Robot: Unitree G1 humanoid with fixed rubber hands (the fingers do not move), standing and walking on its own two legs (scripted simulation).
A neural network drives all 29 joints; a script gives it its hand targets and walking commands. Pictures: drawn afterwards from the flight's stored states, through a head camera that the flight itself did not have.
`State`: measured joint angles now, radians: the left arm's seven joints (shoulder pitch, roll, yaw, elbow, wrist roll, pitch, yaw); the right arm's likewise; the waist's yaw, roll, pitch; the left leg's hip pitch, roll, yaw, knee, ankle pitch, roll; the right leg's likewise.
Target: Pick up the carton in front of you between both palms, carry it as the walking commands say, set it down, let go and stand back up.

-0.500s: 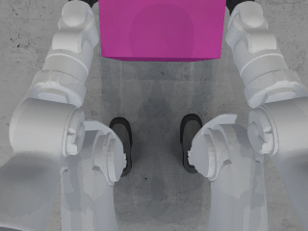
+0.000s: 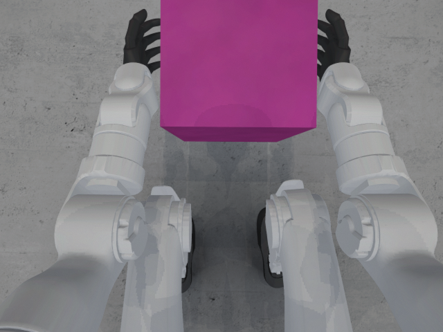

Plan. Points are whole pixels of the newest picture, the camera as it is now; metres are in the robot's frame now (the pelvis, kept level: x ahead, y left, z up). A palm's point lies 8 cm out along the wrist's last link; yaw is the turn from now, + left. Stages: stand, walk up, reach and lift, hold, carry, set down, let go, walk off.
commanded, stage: reach and lift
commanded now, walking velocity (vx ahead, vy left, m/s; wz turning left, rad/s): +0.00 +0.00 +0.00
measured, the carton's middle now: (233, 80) +0.52 -0.02 -0.15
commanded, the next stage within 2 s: none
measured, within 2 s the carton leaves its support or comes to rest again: neither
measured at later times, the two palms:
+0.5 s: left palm (89, 38) +0.49 +0.13 +0.08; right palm (403, 36) +0.47 -0.17 +0.08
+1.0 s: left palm out of the picture +0.44 +0.14 +0.24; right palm out of the picture +0.43 -0.16 +0.24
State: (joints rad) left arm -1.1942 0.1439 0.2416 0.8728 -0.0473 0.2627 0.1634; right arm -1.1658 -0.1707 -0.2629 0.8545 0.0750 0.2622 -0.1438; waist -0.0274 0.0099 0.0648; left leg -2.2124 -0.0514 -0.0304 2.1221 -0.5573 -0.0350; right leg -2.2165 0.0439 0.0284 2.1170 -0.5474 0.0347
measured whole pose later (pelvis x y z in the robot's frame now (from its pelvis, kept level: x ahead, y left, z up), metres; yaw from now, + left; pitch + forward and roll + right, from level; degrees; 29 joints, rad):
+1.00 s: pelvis +0.06 +0.00 +0.27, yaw -1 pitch +26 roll +0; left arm -0.55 -0.11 0.35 0.60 0.18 0.34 0.05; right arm -0.55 0.09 -0.36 0.61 -0.18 0.34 -0.05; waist -0.01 0.01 -0.21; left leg -1.19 -0.05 -0.05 1.21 -0.46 -0.01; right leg -1.20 0.04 0.05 1.21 -0.45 0.01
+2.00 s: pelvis +0.09 +0.00 +0.38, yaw -1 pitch -4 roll +0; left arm -0.33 -0.17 0.31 0.37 0.29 0.61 -0.02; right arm -0.34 0.16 -0.31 0.38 -0.28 0.61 0.01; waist 0.00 0.00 0.03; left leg -0.18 -0.02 -0.07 0.48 -0.23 0.00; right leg -0.19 0.02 0.06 0.48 -0.22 0.00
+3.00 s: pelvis +0.09 +0.00 +0.39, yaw -1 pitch -8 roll +0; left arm -0.26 -0.15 0.23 0.21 0.25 0.76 -0.01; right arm -0.27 0.15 -0.23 0.22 -0.26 0.76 0.00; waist 0.00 0.00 0.05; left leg -0.07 -0.02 -0.07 0.41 -0.20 0.00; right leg -0.08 0.02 0.06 0.41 -0.19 0.00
